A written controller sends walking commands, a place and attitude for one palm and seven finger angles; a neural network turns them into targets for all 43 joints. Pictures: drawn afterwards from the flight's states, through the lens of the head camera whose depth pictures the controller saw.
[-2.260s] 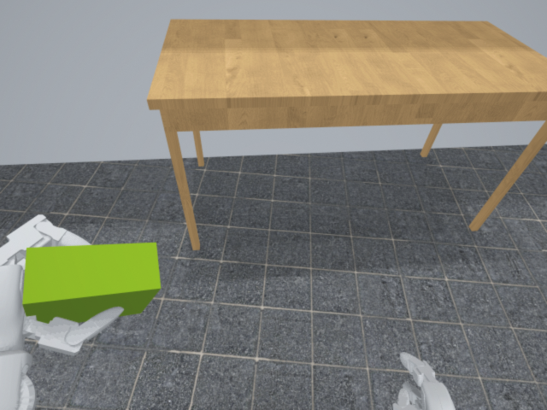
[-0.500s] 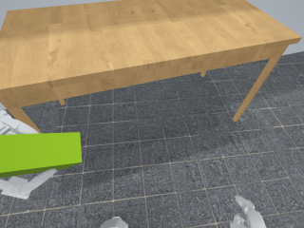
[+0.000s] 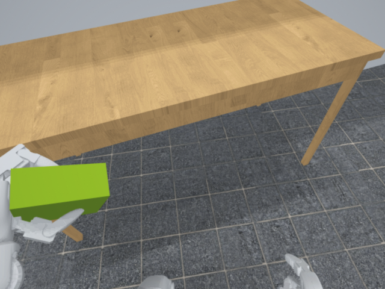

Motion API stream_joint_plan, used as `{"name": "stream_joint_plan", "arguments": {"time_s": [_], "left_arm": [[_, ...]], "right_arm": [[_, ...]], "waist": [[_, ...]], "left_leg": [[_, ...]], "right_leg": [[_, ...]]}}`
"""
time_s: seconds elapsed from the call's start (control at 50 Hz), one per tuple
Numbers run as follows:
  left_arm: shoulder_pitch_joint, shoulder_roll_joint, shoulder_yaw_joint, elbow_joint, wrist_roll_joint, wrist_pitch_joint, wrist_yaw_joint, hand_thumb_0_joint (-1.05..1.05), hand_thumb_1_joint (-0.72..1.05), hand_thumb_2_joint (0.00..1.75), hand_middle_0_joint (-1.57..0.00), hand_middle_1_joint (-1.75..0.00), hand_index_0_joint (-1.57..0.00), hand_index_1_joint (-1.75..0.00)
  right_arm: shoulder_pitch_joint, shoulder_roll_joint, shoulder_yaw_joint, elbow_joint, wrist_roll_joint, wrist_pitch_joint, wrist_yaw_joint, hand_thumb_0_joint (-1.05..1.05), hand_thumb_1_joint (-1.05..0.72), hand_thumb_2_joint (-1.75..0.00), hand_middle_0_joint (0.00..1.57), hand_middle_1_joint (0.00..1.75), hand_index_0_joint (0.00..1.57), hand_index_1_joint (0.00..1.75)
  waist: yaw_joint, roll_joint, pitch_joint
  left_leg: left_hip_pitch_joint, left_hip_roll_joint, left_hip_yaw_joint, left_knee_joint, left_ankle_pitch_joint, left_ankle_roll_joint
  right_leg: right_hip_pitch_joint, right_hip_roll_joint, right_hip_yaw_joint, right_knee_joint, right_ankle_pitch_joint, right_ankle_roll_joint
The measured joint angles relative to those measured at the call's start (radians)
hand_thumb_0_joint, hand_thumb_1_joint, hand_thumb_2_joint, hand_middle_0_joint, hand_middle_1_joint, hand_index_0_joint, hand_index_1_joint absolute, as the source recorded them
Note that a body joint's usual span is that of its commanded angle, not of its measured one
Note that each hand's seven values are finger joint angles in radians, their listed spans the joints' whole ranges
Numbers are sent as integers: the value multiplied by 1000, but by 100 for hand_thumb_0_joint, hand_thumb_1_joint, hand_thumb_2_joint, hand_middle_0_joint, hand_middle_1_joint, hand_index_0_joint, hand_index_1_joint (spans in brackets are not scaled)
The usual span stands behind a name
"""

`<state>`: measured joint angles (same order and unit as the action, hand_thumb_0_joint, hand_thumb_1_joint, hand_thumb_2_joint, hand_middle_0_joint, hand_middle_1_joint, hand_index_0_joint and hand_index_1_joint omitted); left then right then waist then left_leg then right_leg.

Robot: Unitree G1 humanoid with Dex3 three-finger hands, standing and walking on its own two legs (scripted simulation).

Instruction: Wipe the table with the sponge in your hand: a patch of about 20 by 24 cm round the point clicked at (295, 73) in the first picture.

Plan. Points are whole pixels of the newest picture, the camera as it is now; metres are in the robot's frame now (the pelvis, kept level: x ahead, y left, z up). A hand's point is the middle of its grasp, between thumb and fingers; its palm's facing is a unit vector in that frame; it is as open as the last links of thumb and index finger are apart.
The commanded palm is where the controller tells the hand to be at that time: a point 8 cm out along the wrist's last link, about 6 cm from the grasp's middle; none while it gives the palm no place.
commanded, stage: take the last steps up to it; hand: left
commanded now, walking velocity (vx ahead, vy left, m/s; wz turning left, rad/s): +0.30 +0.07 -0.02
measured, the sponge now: (75, 192) +0.23 +0.20 +0.15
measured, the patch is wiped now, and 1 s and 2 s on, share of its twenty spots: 0.00 0.00 0.00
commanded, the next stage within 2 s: come to a stop and stand still in 0.94 s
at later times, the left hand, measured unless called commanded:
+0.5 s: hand (79, 126) +0.34 +0.23 +0.19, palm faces +0.36 -0.83 -0.44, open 9.7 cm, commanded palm +0.29 +0.27 +0.19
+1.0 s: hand (101, 98) +0.42 +0.21 +0.18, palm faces +0.39 -0.82 -0.43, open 9.7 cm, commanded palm +0.37 +0.26 +0.19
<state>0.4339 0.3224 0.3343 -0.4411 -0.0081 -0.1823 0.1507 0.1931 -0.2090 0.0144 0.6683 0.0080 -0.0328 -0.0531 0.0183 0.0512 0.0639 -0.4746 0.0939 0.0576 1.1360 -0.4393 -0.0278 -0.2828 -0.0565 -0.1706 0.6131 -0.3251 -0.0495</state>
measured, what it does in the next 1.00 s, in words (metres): walks ahead: left foot, then right foot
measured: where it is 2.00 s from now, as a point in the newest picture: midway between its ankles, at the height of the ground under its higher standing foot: outside the picture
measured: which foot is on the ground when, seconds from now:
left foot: up 0.00-0.26, down 0.28-0.62, up 0.64-0.94, down 0.96-1.00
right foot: down 0.00-0.30, up 0.32-0.60, down 0.62-0.98, up 1.00-1.00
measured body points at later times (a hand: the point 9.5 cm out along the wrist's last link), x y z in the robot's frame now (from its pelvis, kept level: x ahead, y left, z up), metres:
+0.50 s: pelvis +0.12 +0.00 +0.00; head +0.14 +0.00 +0.45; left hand +0.32 +0.27 +0.21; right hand +0.28 -0.21 -0.09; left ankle +0.15 +0.12 -0.73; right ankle +0.12 -0.12 -0.68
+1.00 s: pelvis +0.21 -0.02 +0.00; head +0.23 -0.01 +0.45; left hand +0.40 +0.25 +0.20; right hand +0.37 -0.29 -0.07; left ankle +0.25 +0.10 -0.73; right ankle +0.18 -0.13 -0.73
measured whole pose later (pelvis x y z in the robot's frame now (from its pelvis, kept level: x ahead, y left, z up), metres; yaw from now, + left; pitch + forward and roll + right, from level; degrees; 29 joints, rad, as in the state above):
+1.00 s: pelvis +0.21 -0.02 +0.00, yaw -1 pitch -1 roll +1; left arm 0.49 0.40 0.38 -0.57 -0.01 -0.24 0.17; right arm 0.20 -0.25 -0.06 0.58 0.01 -0.05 -0.07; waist 0.00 -0.06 0.06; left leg -0.30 0.05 0.16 0.55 -0.20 0.01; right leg -0.25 -0.10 -0.13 0.68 -0.40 0.01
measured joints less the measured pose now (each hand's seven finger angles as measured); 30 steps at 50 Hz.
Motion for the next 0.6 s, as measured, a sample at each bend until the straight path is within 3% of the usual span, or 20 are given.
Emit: {"name": "stream_joint_plan", "arguments": {"time_s": [0.04,0.1,0.24,0.3,0.38,0.42,0.5,0.6], "left_arm": [[21,-6,-2,-4,5,-8,1,0,-45,98,-80,-132,-80,-132],[59,11,3,-34,8,-24,3,0,-45,98,-80,-133,-80,-132],[91,60,27,-118,2,-47,18,0,-45,98,-80,-133,-80,-132],[65,69,41,-123,-2,-52,27,0,-45,98,-80,-133,-80,-132],[-16,77,49,-39,-3,-43,19,0,-45,98,-80,-133,-80,-132],[-17,74,49,-40,-3,-28,12,0,-45,98,-80,-133,-80,-132],[41,58,37,-98,-5,-32,1,0,-45,98,-80,-133,-80,-132],[62,62,34,-84,-4,-41,-2,0,-45,98,-80,-133,-80,-132]], "right_arm": [[-1,-22,-14,3,-2,9,-2,2,-90,-90,20,30,20,30],[5,-43,-37,-18,-5,13,-5,2,-90,-90,20,30,20,30],[39,-56,-67,-79,-4,-5,-6,2,-91,-90,19,30,20,30],[40,-47,-67,-96,-3,-14,-11,2,-90,-90,19,30,20,30],[-5,15,-48,-79,-2,-22,-9,2,-91,-90,19,30,20,30],[-15,48,-28,-73,1,-32,1,2,-91,-90,19,30,20,30],[-1,90,7,-73,-2,-56,12,2,-90,-90,20,30,20,30],[34,97,25,-61,-1,-64,1,1,-90,-90,20,30,20,30]], "waist": [[-15,-13,3],[-31,-41,10],[-23,-85,5],[-17,-97,-8],[-33,-98,-14],[-37,-87,-20],[-27,-55,-23],[0,-14,-22]], "left_leg": [[-43,-9,8,22,36,-4],[-51,-6,39,-127,88,-1],[56,-18,106,-506,168,20],[131,-36,131,-603,282,48],[132,-31,129,-527,194,63],[145,-21,125,-546,191,56],[179,2,118,-594,198,37],[198,24,94,-559,155,3]], "right_leg": [[30,2,-2,-50,15,-1],[66,3,0,-109,27,-4],[123,9,17,-105,-32,12],[104,-4,38,30,-115,30],[-58,13,106,423,-225,49],[-131,6,104,493,-196,59],[-177,-27,69,348,-113,76],[-76,-22,16,44,-37,89]]}}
